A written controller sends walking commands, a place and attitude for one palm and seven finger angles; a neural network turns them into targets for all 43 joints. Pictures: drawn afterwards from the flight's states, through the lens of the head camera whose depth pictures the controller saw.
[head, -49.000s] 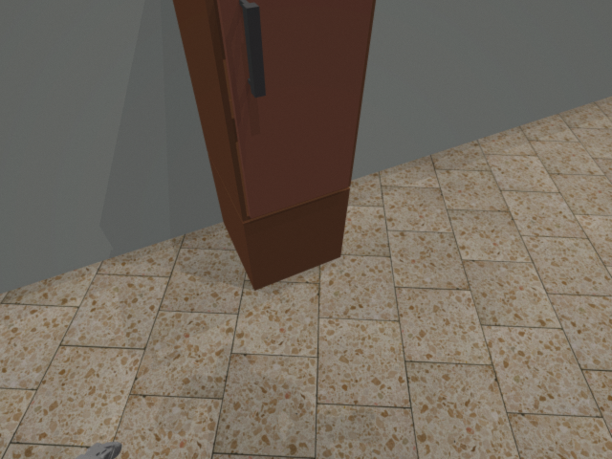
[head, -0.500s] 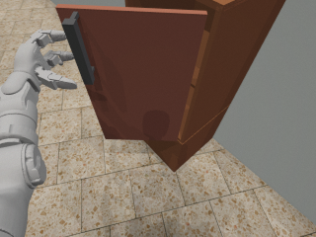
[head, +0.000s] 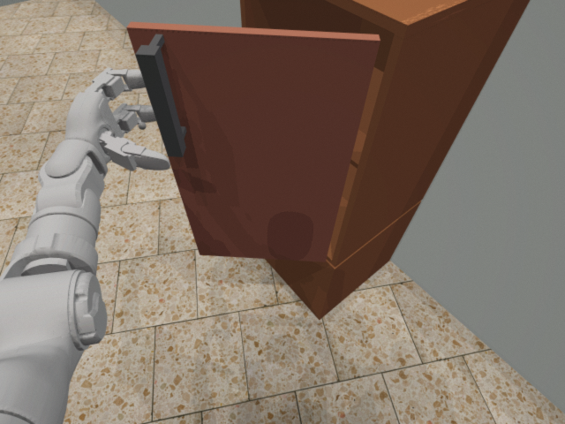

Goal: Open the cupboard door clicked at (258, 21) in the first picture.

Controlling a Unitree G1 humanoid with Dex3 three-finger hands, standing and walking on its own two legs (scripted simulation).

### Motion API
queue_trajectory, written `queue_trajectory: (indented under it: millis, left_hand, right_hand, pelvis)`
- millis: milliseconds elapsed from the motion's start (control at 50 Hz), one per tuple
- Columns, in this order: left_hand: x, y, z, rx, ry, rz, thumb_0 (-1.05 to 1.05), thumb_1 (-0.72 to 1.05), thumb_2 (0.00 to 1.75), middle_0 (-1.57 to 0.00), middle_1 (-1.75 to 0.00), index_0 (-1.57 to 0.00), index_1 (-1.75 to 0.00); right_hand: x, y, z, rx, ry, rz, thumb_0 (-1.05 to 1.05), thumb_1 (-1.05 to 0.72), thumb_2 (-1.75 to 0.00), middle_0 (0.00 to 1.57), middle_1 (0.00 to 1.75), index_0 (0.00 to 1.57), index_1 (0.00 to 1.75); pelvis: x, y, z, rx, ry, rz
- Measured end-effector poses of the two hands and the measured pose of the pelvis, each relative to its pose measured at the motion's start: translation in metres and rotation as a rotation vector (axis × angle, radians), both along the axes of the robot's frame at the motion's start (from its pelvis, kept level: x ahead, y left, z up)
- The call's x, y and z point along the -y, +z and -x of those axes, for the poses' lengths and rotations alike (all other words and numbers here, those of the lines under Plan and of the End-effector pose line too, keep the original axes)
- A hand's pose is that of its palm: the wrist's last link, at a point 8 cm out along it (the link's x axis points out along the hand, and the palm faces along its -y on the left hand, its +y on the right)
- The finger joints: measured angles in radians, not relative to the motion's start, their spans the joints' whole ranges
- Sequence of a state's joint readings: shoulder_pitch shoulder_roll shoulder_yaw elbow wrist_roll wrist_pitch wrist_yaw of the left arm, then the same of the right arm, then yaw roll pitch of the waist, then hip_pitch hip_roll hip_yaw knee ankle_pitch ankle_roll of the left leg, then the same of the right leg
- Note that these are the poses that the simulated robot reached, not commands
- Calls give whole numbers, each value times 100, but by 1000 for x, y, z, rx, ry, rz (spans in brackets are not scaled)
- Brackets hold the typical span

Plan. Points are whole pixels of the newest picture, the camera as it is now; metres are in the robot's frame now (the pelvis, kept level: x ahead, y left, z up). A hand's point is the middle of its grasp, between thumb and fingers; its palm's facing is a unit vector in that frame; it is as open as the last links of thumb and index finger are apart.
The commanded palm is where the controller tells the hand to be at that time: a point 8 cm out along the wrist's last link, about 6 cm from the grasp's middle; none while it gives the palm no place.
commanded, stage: slide the fingers in behind the handle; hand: left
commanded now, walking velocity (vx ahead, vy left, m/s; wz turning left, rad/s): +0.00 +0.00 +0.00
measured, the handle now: (168, 99) +0.55 +0.16 +0.17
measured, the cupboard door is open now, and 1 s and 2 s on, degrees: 48 47 47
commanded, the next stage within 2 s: move the hooked fingers beside the handle in 0.82 s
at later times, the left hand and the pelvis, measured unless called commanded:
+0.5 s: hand (148, 126) +0.47 +0.17 +0.17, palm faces +0.00 -1.00 -0.02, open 14.3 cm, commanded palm +0.46 +0.19 +0.17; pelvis -0.01 +0.00 +0.00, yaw +2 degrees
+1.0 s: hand (149, 127) +0.47 +0.17 +0.17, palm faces +0.00 -1.00 -0.02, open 14.4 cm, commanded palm +0.46 +0.19 +0.17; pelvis -0.01 +0.00 +0.00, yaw +3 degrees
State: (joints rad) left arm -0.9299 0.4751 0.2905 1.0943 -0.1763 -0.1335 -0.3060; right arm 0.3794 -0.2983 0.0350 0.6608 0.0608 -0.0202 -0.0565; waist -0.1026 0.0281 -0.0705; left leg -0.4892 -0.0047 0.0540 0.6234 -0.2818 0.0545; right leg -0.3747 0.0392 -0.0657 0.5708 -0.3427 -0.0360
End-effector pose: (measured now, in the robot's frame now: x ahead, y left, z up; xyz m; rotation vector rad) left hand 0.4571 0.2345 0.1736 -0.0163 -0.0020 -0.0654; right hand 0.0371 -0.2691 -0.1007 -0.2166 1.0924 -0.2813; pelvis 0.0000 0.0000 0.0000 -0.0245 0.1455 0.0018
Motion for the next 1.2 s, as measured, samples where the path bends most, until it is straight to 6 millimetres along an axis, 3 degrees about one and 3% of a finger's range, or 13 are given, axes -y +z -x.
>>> queue_trajectory:
  millis: [140,480,860,1200]
  left_hand:
    - [4,0,2,4,29,-11,-1,-50,30,-28,-122,-29,-119]
    - [9,1,3,8,64,-30,-1,-50,30,-26,-122,-24,-122]
    - [10,1,4,9,60,-29,-1,-50,30,-23,-121,-21,-121]
    - [12,1,4,12,70,-43,-1,-50,30,-22,-120,-19,-122]
  right_hand:
    - [1,1,-2,17,15,3,0,-90,-90,21,30,20,30]
    - [-4,-10,24,-68,37,-23,0,-90,-90,21,30,20,30]
    - [-5,-8,-1,-1,79,-19,0,-90,-90,21,30,20,30]
    - [-6,-13,-1,-22,84,-37,0,-90,-90,21,30,20,30]
  pelvis:
    - [1,-1,4,2,6,-1]
    - [0,-2,8,-6,31,1]
    - [0,-3,7,-6,39,0]
    - [1,-3,5,-10,44,-2]
